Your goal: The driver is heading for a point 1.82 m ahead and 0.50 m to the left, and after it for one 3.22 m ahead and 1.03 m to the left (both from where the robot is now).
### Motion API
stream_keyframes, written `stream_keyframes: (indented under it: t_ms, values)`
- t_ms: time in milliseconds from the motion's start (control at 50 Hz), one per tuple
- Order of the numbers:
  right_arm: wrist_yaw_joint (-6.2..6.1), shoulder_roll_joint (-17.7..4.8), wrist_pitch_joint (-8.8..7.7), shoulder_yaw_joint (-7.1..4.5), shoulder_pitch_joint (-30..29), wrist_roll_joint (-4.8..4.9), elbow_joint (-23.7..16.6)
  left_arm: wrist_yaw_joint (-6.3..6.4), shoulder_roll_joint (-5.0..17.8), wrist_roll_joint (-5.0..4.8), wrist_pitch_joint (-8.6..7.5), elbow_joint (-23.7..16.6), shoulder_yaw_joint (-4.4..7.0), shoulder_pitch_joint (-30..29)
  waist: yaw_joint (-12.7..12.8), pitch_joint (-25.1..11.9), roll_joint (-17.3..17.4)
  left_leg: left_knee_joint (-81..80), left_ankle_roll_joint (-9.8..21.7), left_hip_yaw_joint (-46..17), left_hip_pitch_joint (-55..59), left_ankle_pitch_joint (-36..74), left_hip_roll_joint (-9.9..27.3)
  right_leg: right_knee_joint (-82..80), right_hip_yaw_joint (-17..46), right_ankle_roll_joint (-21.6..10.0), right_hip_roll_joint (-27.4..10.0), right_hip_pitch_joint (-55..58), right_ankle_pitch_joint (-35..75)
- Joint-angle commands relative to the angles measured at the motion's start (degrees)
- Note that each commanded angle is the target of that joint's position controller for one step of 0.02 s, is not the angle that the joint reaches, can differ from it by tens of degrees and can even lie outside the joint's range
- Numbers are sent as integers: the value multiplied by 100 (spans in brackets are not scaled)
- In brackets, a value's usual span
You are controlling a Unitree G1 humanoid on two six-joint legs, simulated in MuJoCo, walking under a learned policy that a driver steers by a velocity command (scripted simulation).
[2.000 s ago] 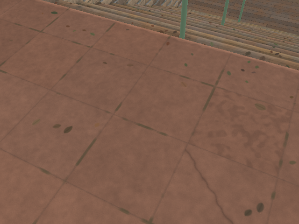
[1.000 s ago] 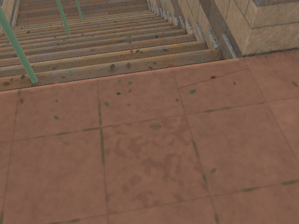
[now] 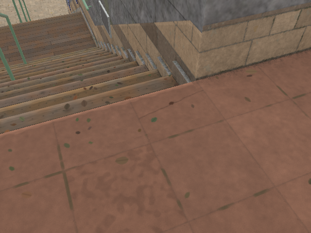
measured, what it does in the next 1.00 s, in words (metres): stands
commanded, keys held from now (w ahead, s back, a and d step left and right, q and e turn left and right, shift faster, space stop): no key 1.00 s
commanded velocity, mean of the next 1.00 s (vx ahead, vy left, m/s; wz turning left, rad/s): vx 0.00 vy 0.00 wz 0.00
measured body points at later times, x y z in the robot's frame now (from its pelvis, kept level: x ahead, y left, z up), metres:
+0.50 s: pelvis +0.01 +0.01 +0.00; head +0.01 +0.01 +0.45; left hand +0.05 +0.25 -0.14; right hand +0.05 -0.25 -0.15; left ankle +0.03 +0.15 -0.73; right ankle -0.02 -0.12 -0.73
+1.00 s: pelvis +0.01 +0.01 +0.00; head +0.02 +0.01 +0.45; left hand +0.00 +0.25 -0.15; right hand +0.02 -0.23 -0.15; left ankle +0.03 +0.15 -0.73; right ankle -0.02 -0.12 -0.73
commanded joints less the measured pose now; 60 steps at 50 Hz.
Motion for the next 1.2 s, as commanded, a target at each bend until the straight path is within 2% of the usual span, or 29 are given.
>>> stream_keyframes:
  t_ms: [20, 280, 560, 860, 1200]
  values:
    - [-39, -608, -53, -132, -14, 13, -153, 31, 567, -11, -78, -221, 149, 35, 13, -136, -16, -317, 84, -68, 433, 715, 60, -713, 268, -129, -273, -477, 757]
    - [-99, -511, 15, -131, 41, 42, 420, 108, 546, -44, -88, 439, 143, 297, 20, -26, 12, -399, 147, -25, 461, 755, 10, -735, 114, -50, -189, -408, 908]
    - [-124, -398, 56, -97, 139, 53, 849, 145, 478, -64, -89, 1093, 78, 506, 35, 76, 23, -490, 181, 26, 468, 692, -50, -827, 20, -20, -153, -394, 838]
    - [-119, -279, 62, -21, 325, 60, 1059, 147, 374, -77, -79, 1532, -8, 700, 60, 159, 24, -519, 206, 54, 414, 618, -94, -861, -46, 0, -132, -425, 753]
    - [-113, -185, 53, 48, 534, 67, 1123, 154, 277, -86, -71, 1766, -66, 890, 82, 206, 31, -518, 237, 58, 357, 588, -121, -846, -100, 25, -118, -459, 718]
